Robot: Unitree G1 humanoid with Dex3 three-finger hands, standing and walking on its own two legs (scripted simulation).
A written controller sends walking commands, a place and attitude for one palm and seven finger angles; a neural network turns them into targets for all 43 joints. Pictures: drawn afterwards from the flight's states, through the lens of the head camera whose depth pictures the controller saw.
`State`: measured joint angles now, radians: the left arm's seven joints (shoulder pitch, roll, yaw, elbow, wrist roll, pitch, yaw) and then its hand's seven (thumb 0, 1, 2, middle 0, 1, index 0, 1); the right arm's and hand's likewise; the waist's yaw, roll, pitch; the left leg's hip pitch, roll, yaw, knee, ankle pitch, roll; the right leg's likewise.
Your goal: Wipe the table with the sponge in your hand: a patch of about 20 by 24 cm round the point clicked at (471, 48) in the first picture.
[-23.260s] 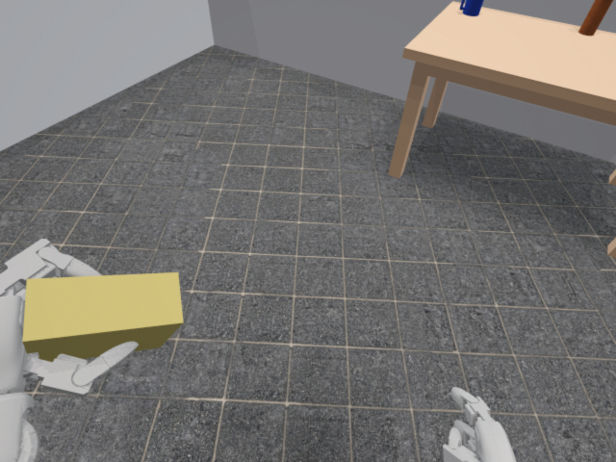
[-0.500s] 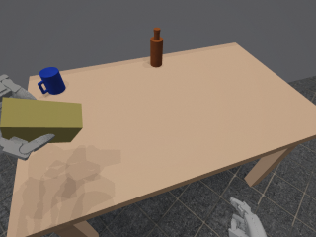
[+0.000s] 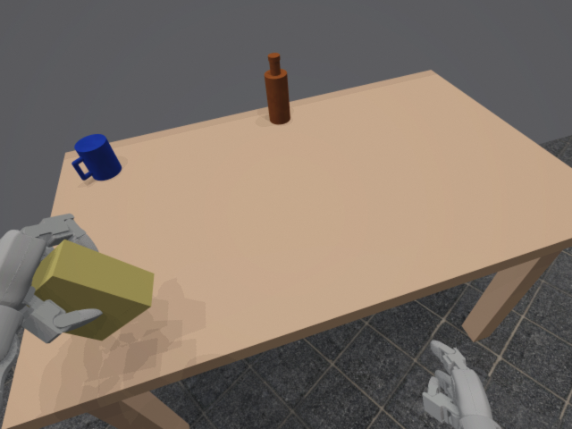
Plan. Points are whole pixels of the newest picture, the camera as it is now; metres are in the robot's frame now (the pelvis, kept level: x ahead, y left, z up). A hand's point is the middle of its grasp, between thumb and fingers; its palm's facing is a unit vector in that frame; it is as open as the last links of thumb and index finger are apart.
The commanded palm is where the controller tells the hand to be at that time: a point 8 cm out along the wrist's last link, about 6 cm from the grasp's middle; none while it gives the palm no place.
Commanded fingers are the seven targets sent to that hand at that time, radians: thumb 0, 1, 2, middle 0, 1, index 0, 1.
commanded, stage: turn the palm down, sponge in hand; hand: left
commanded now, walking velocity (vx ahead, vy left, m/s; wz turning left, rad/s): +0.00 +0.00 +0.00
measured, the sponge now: (100, 299) +0.24 +0.27 +0.09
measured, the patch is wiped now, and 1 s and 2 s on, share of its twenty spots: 0.00 0.00 0.00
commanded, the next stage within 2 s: move the sponge above the wiping area in 1.54 s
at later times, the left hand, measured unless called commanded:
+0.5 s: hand (78, 298) +0.23 +0.28 +0.12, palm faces +0.14 -0.37 -0.92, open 9.5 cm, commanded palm +0.20 +0.31 +0.18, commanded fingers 0.00 0.10 1.30 -1.20 -1.60 -1.20 -1.60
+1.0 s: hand (44, 286) +0.24 +0.34 +0.11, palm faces +0.11 -0.12 -0.99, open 9.5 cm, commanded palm +0.21 +0.34 +0.17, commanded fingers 0.00 0.10 1.30 -1.20 -1.60 -1.20 -1.60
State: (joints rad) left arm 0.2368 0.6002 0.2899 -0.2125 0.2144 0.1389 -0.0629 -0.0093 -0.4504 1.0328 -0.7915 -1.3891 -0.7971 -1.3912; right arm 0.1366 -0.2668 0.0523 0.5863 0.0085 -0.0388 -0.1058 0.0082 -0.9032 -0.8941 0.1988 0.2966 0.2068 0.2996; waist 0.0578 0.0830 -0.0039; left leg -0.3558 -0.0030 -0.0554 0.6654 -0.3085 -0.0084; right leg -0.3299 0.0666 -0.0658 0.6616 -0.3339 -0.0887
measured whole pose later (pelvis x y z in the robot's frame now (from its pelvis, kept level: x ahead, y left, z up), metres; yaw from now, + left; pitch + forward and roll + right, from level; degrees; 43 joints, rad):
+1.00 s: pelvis +0.01 +0.06 +0.01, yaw -2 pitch -2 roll -1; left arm 0.20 0.54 -0.02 -0.28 0.85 0.29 0.06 -0.01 -0.46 1.04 -0.80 -1.39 -0.80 -1.39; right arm 0.03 -0.22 0.08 0.63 0.02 0.03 -0.08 0.01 -0.90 -0.89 0.20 0.30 0.21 0.30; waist 0.14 0.07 0.00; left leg -0.25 -0.05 0.00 0.54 -0.26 0.06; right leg -0.22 0.02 0.00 0.51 -0.26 -0.02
